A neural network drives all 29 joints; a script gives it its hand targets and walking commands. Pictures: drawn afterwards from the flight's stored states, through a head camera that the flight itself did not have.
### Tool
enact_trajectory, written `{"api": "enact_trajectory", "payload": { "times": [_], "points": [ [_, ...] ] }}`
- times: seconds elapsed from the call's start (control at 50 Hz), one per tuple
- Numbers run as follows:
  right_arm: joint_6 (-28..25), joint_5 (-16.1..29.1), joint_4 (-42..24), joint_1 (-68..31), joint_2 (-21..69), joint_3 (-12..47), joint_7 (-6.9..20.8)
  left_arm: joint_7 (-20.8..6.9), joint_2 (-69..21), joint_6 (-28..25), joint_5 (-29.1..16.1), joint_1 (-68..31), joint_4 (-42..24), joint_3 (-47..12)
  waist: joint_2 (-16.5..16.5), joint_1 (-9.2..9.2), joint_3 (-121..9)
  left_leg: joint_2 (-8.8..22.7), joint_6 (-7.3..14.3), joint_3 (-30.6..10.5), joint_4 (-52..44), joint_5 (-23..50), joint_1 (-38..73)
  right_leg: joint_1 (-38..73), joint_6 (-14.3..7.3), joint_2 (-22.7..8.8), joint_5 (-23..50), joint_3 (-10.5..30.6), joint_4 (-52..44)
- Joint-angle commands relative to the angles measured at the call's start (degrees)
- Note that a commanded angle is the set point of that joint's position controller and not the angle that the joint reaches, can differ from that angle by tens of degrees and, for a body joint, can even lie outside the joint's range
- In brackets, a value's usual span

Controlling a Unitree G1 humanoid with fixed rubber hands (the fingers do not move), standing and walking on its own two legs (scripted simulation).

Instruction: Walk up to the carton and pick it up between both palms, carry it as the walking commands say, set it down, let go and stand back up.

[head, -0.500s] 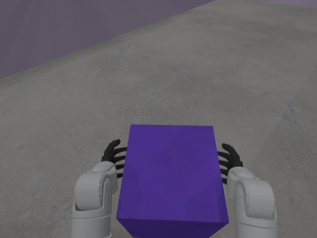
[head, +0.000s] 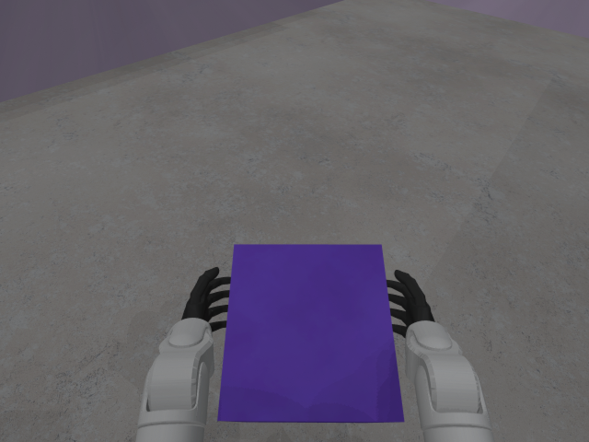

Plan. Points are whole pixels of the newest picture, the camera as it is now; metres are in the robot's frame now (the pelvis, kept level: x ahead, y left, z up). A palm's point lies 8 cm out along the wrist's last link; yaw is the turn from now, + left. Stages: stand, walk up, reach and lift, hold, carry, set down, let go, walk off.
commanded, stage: set down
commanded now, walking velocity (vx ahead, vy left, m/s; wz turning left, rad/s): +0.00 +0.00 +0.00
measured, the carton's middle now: (306, 342) +0.28 +0.01 -0.03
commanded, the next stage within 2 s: none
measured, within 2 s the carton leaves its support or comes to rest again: neither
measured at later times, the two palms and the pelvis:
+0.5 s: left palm (211, 332) +0.28 +0.16 -0.02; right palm (400, 335) +0.30 -0.13 -0.02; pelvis -0.07 +0.02 -0.04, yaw +0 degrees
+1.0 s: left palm (228, 330) +0.34 +0.15 -0.12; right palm (383, 343) +0.35 -0.14 -0.14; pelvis -0.01 -0.02 -0.07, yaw +4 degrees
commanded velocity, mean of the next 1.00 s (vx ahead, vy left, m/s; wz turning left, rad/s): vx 0.00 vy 0.00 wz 0.00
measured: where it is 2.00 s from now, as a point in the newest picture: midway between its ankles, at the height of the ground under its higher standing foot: outside the picture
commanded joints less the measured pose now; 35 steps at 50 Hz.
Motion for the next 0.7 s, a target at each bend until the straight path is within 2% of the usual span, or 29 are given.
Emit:
{"api": "enact_trajectory", "payload": {
  "times": [0.0,0.02,0.04,0.06,0.1,0.12,0.14,0.16,0.18,0.2,0.22,0.24,0.28,0.3,0.32,0.36,0.38,0.4,0.42,0.44,0.48,0.5,0.52,0.54,0.56,0.58,0.62,0.64,0.68],
  "points": [
    [-3.69,7.47,10.0,-29.28,42.31,16.83,13.0,-10.14,-40.61,-3.65,-9.33,-39.28,1.61,-24.15,16.54,-1.86,-6.41,-2.45,0.88,-1.41,-11.58,-8.85,-11.54,9.22,-1.68,3.51,-7.81,8.44,-1.35],
    [-4.56,4.75,14.71,-33.65,39.63,11.93,13.58,-10.42,-41.56,-3.86,-7.57,-40.24,10.78,-20.82,16.92,-2.25,-2.6,-0.87,2.05,-2.56,-13.41,-17.89,-17.4,11.04,-2.1,4.53,-11.85,7.01,0.72],
    [-6.28,6.35,17.89,-41.1,41.42,12.3,14.46,-10.49,-44.82,-5.38,-7.94,-41.6,18.79,-19.25,15.85,-0.14,-0.38,0.02,3.41,-3.45,-14.62,-21.66,-21.75,13.4,-2.22,4.48,-12.64,6.57,2.53],
    [-7.85,2.9,21.02,-47.34,37.81,7.83,15.09,-10.59,-46.17,-6.87,-7.77,-45.63,25.89,-15.01,11.63,-2.12,0.35,1.55,4.02,-5.99,-14.86,-26.7,-21.93,10.33,-2.1,4.65,-15.64,5.98,4.15],
    [-11.78,1.8,22.97,-62.9,40.25,6.47,16.7,-11.26,-51.25,-10.56,-6.01,-51.74,37.71,-9.26,9.29,-1.69,-2.95,2.36,5.83,-8.37,-14.36,-30.88,-22.48,9.04,-1.51,5.12,-16.63,5.6,8.13],
    [-13.67,0.55,23.89,-67.65,40.49,4.31,17.05,-11.25,-52.26,-12.74,-5.06,-52.56,39.86,-5.63,7.0,-0.31,-8.66,2.0,4.94,-8.26,-12.01,-27.44,-20.11,9.47,-1.24,5.3,-15.84,5.7,8.35],
    [-14.39,0.56,25.6,-66.17,46.53,6.48,17.11,-12.12,-56.33,-14.61,-5.74,-52.31,39.6,-7.76,-0.25,0.01,-12.13,1.26,4.73,-7.72,-8.39,-20.32,-15.75,6.84,-0.72,5.17,-14.48,6.32,7.63],
    [-15.87,1.02,23.64,-65.79,50.46,8.18,17.02,-12.96,-58.44,-16.3,-6.12,-54.29,37.93,-8.91,-3.54,-1.15,-21.05,-0.07,4.08,-7.07,-3.77,-11.15,-9.91,7.23,-0.6,4.32,-11.52,7.72,6.39],
    [-16.17,1.66,26.48,-71.66,51.75,8.21,16.83,-13.4,-57.63,-17.08,-5.9,-57.09,40.81,-7.12,-4.36,-0.81,-18.64,-0.63,3.75,-5.21,-0.36,-9.2,-10.03,2.67,-0.72,2.88,-15.71,9.35,4.31],
    [-16.37,1.05,29.02,-70.4,54.69,8.93,16.94,-13.64,-57.64,-17.95,-5.06,-58.84,38.45,-5.89,-8.91,0.82,-23.53,-1.4,3.57,-4.05,2.21,-6.15,-6.08,1.43,-0.24,2.74,-18.84,9.98,3.01],
    [-15.94,-1.41,31.7,-70.18,53.61,5.4,17.1,-13.81,-56.53,-17.49,-2.49,-60.0,41.29,-3.1,-7.12,-1.46,-19.34,-0.87,3.98,-4.76,0.83,-11.28,-8.0,-2.35,-0.28,2.92,-22.55,9.29,3.52],
    [-15.8,-1.09,31.9,-74.18,52.65,4.82,17.9,-13.45,-57.35,-16.84,-1.18,-60.64,44.33,-1.07,-1.59,0.92,-17.78,0.26,5.01,-6.3,-2.0,-20.02,-11.28,-0.1,-0.47,3.7,-24.05,9.01,6.61],
    [-16.16,-2.14,33.7,-81.09,46.82,1.27,18.91,-12.47,-57.75,-16.63,-0.11,-67.03,48.43,-0.38,5.97,-1.43,-14.8,2.34,6.14,-9.03,-6.64,-32.23,-20.91,0.68,-0.42,6.07,-21.4,5.72,13.37],
    [-16.85,-2.58,34.58,-82.98,43.97,0.37,19.27,-11.46,-57.67,-17.34,0.23,-66.33,50.83,0.4,7.51,-0.77,-14.24,4.29,6.39,-12.8,-9.12,-34.38,-23.69,-1.78,0.0,6.61,-15.82,4.9,17.58],
    [-18.5,-1.82,34.21,-77.5,46.01,1.71,18.65,-10.97,-58.44,-19.53,-2.76,-69.63,44.05,-4.16,5.53,-2.38,-19.19,3.2,4.86,-11.44,-6.46,-26.69,-22.49,0.17,-0.3,5.86,-9.42,5.88,17.33],
    [-19.24,-2.15,37.43,-72.68,47.36,1.85,17.23,-10.8,-56.06,-20.54,-4.05,-69.03,42.64,-3.34,-0.46,-1.76,-23.64,0.87,3.17,-7.32,-0.46,-17.02,-17.64,-3.83,-0.98,4.41,-12.02,6.81,13.3],
    [-19.22,-2.76,39.99,-75.74,46.32,-0.31,17.54,-10.68,-54.39,-20.88,-3.48,-74.53,40.19,-2.53,2.41,-2.81,-23.57,1.15,3.03,-6.83,-1.02,-21.04,-17.15,-6.98,-1.11,4.82,-15.67,6.38,13.34],
    [-18.4,-2.9,44.19,-72.46,48.47,-1.76,18.3,-10.15,-53.79,-20.65,-2.58,-75.85,37.89,-1.5,5.17,-1.67,-23.97,0.93,2.8,-6.11,-1.22,-22.22,-16.1,-6.23,-1.81,5.07,-16.1,6.43,13.2],
    [-18.47,-4.04,44.19,-69.16,49.27,-3.73,18.71,-10.51,-53.42,-20.59,-2.28,-76.12,37.09,-2.18,4.6,-3.95,-25.9,0.78,3.6,-6.35,-2.03,-23.31,-17.97,-3.41,-1.87,5.45,-15.32,6.6,13.53],
    [-18.26,-4.98,47.12,-67.81,49.27,-6.34,18.79,-10.82,-52.68,-20.07,-1.13,-77.28,38.16,-1.53,7.57,-5.27,-23.83,0.89,3.6,-6.46,-2.45,-27.83,-20.06,-3.05,-1.83,5.58,-17.76,6.08,14.5],
    [-19.33,-5.18,46.57,-68.81,46.85,-7.84,19.03,-11.0,-52.39,-20.4,-0.02,-73.04,40.87,0.59,7.72,-2.8,-23.76,0.84,3.87,-6.41,-3.1,-25.11,-23.71,-4.83,-1.96,5.56,-15.3,5.75,15.34],
    [-19.75,-5.51,47.93,-66.43,48.91,-8.34,18.18,-11.45,-52.29,-21.12,-0.19,-74.88,39.99,-0.33,5.47,-4.36,-22.8,-1.17,3.22,-4.51,0.68,-19.7,-25.2,-6.48,-2.22,4.34,-15.58,7.07,13.42],
    [-20.14,-4.06,45.47,-65.46,50.33,-4.86,17.83,-11.63,-53.48,-21.57,-0.94,-68.64,40.07,-2.66,1.59,-2.19,-26.13,-1.56,2.73,-4.57,1.85,-13.03,-20.94,-8.81,-1.83,3.53,-12.67,6.37,12.95],
    [-20.73,-4.15,46.47,-67.01,50.11,-4.47,17.75,-11.69,-52.44,-22.22,-1.03,-71.31,40.8,-1.0,-0.17,-2.95,-27.33,-2.78,1.84,-1.86,5.05,-13.15,-22.44,-9.13,-2.3,3.27,-18.05,6.69,10.94],
    [-22.05,-1.56,40.98,-67.74,51.5,-0.93,16.85,-12.25,-53.93,-23.37,-1.93,-69.28,38.67,-3.73,0.49,-2.05,-32.75,-3.72,1.95,-1.13,7.84,-6.22,-21.06,-7.45,-1.77,2.53,-15.02,7.99,10.52],
    [-22.76,-0.6,38.63,-68.82,53.45,1.1,16.01,-13.21,-53.74,-24.71,-2.72,-72.82,37.27,-5.59,-1.59,-4.98,-36.91,-4.12,2.48,-0.95,9.11,-7.17,-21.47,-4.86,-0.96,2.58,-16.87,8.61,9.51],
    [-22.63,-0.52,38.66,-69.87,54.1,1.57,16.08,-14.25,-52.91,-24.55,-0.07,-70.1,40.53,-3.04,1.52,-2.85,-35.78,-4.51,2.73,-0.64,9.06,-11.7,-26.22,-6.98,-0.87,2.2,-22.19,9.45,10.6],
    [-23.17,0.66,36.97,-71.88,55.11,4.01,15.9,-14.71,-53.52,-25.32,-0.18,-69.42,40.92,-3.5,-1.46,-1.5,-33.34,-4.69,2.83,-0.74,11.13,-9.99,-28.49,-7.82,-0.43,1.86,-22.36,9.83,10.71],
    [-24.45,2.29,31.57,-72.53,57.1,8.24,15.05,-15.14,-52.93,-26.32,-0.49,-66.12,40.74,-5.81,-2.92,-0.75,-40.07,-5.27,3.06,-0.78,13.23,-5.04,-28.46,-9.34,0.91,2.19,-15.04,8.91,13.42]
  ]
}}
